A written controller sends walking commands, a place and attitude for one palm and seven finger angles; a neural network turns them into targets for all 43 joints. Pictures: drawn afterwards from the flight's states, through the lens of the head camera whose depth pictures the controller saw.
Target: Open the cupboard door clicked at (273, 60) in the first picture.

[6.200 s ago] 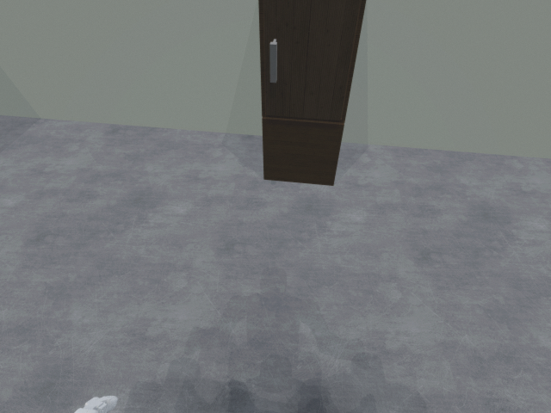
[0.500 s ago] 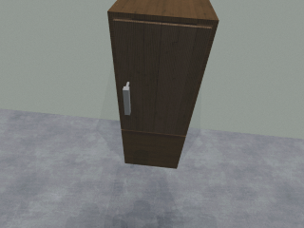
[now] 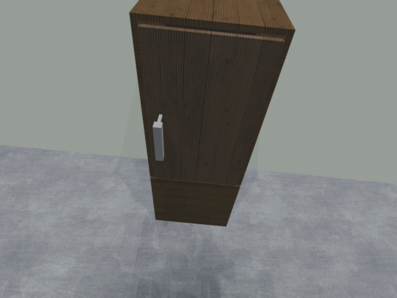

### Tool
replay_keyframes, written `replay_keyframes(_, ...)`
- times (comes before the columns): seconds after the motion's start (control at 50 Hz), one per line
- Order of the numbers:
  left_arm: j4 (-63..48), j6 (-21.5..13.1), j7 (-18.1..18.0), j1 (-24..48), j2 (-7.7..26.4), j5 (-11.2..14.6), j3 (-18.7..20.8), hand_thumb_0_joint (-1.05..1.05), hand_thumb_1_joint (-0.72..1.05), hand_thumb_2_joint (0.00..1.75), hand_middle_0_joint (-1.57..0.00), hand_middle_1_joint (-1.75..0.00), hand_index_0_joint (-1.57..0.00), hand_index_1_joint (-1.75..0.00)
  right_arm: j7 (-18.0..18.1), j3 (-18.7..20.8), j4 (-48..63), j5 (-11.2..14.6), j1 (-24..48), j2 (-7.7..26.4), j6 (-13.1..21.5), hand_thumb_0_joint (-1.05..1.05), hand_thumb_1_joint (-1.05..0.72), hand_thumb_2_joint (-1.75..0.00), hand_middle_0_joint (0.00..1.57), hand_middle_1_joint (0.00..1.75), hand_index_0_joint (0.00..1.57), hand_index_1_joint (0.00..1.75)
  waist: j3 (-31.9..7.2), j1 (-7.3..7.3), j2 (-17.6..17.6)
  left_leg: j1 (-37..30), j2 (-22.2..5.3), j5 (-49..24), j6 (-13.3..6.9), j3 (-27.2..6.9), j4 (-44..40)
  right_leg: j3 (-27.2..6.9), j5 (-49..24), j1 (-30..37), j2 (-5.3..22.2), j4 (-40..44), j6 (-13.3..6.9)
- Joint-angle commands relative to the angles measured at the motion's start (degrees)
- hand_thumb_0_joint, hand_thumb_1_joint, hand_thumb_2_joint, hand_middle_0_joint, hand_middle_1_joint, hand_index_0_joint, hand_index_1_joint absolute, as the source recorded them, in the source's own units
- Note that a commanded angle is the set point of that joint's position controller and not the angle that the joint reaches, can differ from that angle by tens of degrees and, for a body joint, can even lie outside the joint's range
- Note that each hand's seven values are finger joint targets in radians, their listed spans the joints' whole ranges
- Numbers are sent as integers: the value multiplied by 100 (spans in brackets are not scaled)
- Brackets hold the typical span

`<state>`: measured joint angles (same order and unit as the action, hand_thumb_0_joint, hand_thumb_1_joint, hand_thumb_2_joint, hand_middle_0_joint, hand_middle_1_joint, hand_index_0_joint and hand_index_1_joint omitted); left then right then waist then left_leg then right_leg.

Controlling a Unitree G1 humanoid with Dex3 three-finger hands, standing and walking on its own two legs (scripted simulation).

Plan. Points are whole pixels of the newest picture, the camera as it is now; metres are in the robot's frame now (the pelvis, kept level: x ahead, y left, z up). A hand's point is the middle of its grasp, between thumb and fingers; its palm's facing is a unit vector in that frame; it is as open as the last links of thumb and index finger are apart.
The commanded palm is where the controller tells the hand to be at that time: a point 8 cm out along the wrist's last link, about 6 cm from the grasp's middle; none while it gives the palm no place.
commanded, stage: shuffle to correct the standing spot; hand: left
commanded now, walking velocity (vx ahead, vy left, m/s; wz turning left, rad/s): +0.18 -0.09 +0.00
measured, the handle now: (160, 137) +0.59 +0.16 -0.08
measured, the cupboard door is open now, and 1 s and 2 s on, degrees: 0 0 0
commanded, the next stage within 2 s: come to a stop and stand still in 0.08 s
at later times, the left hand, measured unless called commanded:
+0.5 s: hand (160, 286) +0.19 +0.09 -0.15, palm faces +0.02 -0.98 -0.19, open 7.3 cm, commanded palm none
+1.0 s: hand out of the picture +0.00 +0.15 -0.17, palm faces +0.07 -0.98 -0.18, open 7.4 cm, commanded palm none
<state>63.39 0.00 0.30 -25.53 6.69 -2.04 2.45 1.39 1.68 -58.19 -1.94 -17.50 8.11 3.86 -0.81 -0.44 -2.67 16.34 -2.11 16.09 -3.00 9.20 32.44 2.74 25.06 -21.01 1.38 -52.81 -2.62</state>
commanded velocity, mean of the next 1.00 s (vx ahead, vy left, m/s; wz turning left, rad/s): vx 0.01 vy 0.01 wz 0.00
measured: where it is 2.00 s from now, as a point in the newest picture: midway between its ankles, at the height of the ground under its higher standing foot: outside the picture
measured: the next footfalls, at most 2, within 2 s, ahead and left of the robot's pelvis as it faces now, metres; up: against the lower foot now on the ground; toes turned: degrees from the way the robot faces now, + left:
right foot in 0.32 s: +0.16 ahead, -0.16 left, +0.00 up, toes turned -8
left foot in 0.72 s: +0.08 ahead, +0.05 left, +0.00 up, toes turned +4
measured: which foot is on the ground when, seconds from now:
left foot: down 0.00-0.32, up 0.34-0.70, down 0.72-1.00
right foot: up 0.00-0.30, down 0.32-0.74, up 0.76-1.00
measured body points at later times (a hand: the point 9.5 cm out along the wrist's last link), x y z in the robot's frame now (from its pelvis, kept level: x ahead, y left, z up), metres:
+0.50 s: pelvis +0.07 -0.06 +0.00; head +0.10 -0.08 +0.45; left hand +0.18 +0.15 -0.14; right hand +0.03 -0.28 -0.16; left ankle +0.04 +0.06 -0.69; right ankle +0.12 -0.15 -0.73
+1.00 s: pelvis +0.03 -0.03 +0.01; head +0.03 -0.02 +0.46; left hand +0.00 +0.20 -0.15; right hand +0.05 -0.25 -0.14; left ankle +0.05 +0.06 -0.73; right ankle -0.02 -0.14 -0.67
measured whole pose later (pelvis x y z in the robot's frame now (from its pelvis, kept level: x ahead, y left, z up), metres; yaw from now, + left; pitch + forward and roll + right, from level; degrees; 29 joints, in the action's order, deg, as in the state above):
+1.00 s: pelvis +0.03 -0.03 +0.01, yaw +0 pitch +1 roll +1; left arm 61.0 2.1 0.2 -21.2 10.3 -1.9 2.7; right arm 1.8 1.0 -58.3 -2.1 -17.9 7.8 0.5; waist -1.5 -0.7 -2.0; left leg 13.8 1.3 9.7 -2.9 4.6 22.0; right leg 1.6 20.9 -22.1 1.2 -54.5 -0.1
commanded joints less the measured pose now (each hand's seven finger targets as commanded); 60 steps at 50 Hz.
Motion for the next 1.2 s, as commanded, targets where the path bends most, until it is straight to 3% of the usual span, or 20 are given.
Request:
replay_keyframes(0.0, -548, -185, 73, 391, 173, -28, 69, 0, 90, 90, -20, -30, -20, -30, 61, 39, -50, 26, -770, 541, 113, 0, -90, -90, 20, 30, 20, 30, 723, 122, 684, -466, -1851, -549, -810, -1887, -2263, -295, -820, -1714, 483, -1150, 84)
replay_keyframes(0.08, -607, -96, 93, 608, 83, 25, 16, 0, 90, 90, -20, -30, -20, -30, 64, 29, -135, 36, -846, 521, 170, 0, -90, -90, 20, 30, 20, 30, 494, 71, 818, -573, -1415, -2021, -691, -869, -2092, -2, -1231, -1307, 423, -382, 222)
replay_keyframes(0.24, -730, -197, 4, 1050, 220, 70, 11, 0, 90, 90, -20, -30, -20, -30, 30, 88, -304, -12, -877, 627, -69, 0, -90, -90, 20, 30, 20, 30, 164, 75, 842, -545, -1219, -2360, -426, -549, -1034, 488, -1526, 443, 63, 2257, 223)
replay_keyframes(0.28, -511, -300, -124, 396, 753, 74, 85, 0, 90, 90, -20, -30, -20, -30, -25, -6, -348, 96, -911, 247, -80, 0, -90, -90, 20, 30, 20, 30, -471, -216, -235, 461, -635, -455, 107, -258, -213, -380, -3249, 2312, 810, 2816, 185)
replay_keyframes(0.3, -454, -318, -180, 311, 1140, 98, 121, 0, 90, 90, -20, -30, -20, -30, -36, -60, -340, 137, -1142, 10, -134, 0, -90, -90, 20, 30, 20, 30, -810, -121, -1135, 854, -185, 1286, 357, -43, 330, -1319, -4427, 2753, 1903, 2885, -201)
replay_keyframes(0.32, -545, -261, -178, 352, 1322, 116, 113, 0, 90, 90, -20, -30, -20, -30, 22, -30, -334, 164, -1185, 101, -226, 0, -90, -90, 20, 30, 20, 30, -797, -97, -986, 571, -122, 1984, 383, -319, 959, -1391, -5103, 2279, 2244, 3074, -607)
replay_keyframes(0.4, -711, -198, -304, 1063, 1008, 88, 80, 0, 90, 90, -20, -30, -20, -30, 49, 33, -398, 183, -836, 95, -450, 0, -90, -90, 20, 30, 20, 30, -191, 10, -1005, 758, -141, 1575, 468, -673, 2085, -891, -5913, 1425, 1866, 2965, -794)
replay_keyframes(0.48, -870, -103, -341, 1106, 1181, 50, 255, 0, 90, 90, -20, -30, -20, -30, -17, 118, -217, 138, -459, 131, -578, 0, -90, -90, 20, 30, 20, 30, -181, -61, -280, 874, 27, 1126, 595, -643, 2380, -810, -5015, 1115, 1923, 3161, -939)
replay_keyframes(0.58, -1071, 4, -329, 1345, 1322, -4, 328, 0, 90, 90, -20, -30, -20, -30, -71, 169, 124, 110, -201, 187, -618, 0, -90, -90, 20, 30, 20, 30, -145, -61, -538, 560, 42, 999, 552, -696, 1707, -939, -3154, 593, 1908, 3368, -948)
replay_keyframes(0.66, -1160, 116, -261, 1562, 1285, 35, 297, 0, 90, 90, -20, -30, -20, -30, -79, 142, 106, 106, -709, 213, -517, 0, -90, -90, 20, 30, 20, 30, -145, 240, -468, -830, 220, 1, 373, -432, -181, -843, -707, -353, 1406, 3246, -487)
replay_keyframes(0.68, -1215, 160, -252, 1569, 1069, 42, 235, 0, 90, 90, -20, -30, -20, -30, -57, 163, 81, 111, -910, 341, -481, 0, -90, -90, 20, 30, 20, 30, -62, 342, 43, -1254, -28, 14, 323, -683, -811, -561, -15, -815, 1033, 2718, -223)
replay_keyframes(0.72, -1329, 230, -197, 1590, 566, 114, 97, 0, 90, 90, -20, -30, -20, -30, -5, 225, 434, -14, -427, 1005, -462, 0, -90, -90, 20, 30, 20, 30, 605, 290, 2090, 381, -1683, 1649, -507, -3016, -2555, 54, 453, -1005, -35, 822, 276)
replay_keyframes(0.78, -923, 203, -74, 1006, 602, -1, 126, 0, 90, 90, -20, -30, -20, -30, 39, 78, 580, -23, 523, 772, -364, 0, -90, -90, 20, 30, 20, 30, 650, -188, 1290, 1150, -1310, 1979, -547, -2495, -2631, -403, -419, -393, -11, -481, 191)
replay_keyframes(0.88, -677, 71, -15, 720, 601, 4, 72, 0, 90, 90, -20, -30, -20, -30, 66, 102, 338, 40, -117, 753, -222, 0, -90, -90, 20, 30, 20, 30, 399, 81, 577, -413, -1205, 1071, -577, -2074, -2371, -287, -699, -1180, 19, -746, 277)
replay_keyframes(1.02, -581, -2, -47, 684, 314, 70, -90, 0, 90, 90, -20, -30, -20, -30, 82, 106, 13, -3, -546, 849, -245, 0, -90, -90, 20, 30, 20, 30, 121, 279, 994, -765, -1309, -11, -713, -2075, -2013, -53, 272, -64, 38, 1578, 224)
replay_keyframes(1.06, -331, -60, -78, 189, 253, 95, -106, 0, 90, 90, -20, -30, -20, -30, 72, 103, -70, 52, -468, 831, -285, 0, -90, -90, 20, 30, 20, 30, -69, 49, 723, -414, -1077, -24, -487, -1771, -1568, 26, -621, 905, -30, 2807, 223)
replay_keyframes(1.08, -471, -66, -131, -82, 1171, -18, -218, 0, 90, 90, -20, -30, -20, -30, 24, 116, 374, 88, 145, 1147, -344, 0, -90, -90, 20, 30, 20, 30, 770, -123, 562, 551, -438, 1281, -57, -1005, -1448, 354, -503, 1055, -175, 2544, 186)
replay_keyframes(1.1, -436, -55, -185, -492, 644, 10, -121, 0, 90, 90, -20, -30, -20, -30, 33, 98, 604, 29, 361, 748, -271, 0, -90, -90, 20, 30, 20, 30, 306, -332, -143, 781, -215, 963, 149, -808, -410, -505, -510, 974, 272, 3250, 127)
replay_keyframes(1.12, -461, -91, -244, -163, 774, -32, -108, 0, 90, 90, -20, -30, -20, -30, 30, 77, 568, 48, 80, 393, -267, 0, -90, -90, 20, 30, 20, 30, 126, 27, -581, 646, 48, 514, 268, -673, 144, -1344, -160, 818, 919, 3729, -192)
replay_keyframes(1.18, -717, -211, -278, 302, 800, 57, -119, 0, 90, 90, -20, -30, -20, -30, -39, -11, 357, 24, -179, 218, -326, 0, -90, -90, 20, 30, 20, 30, -75, 116, -1117, 564, 86, 113, 225, -622, 780, -1141, -1431, 1006, 843, 3654, -267)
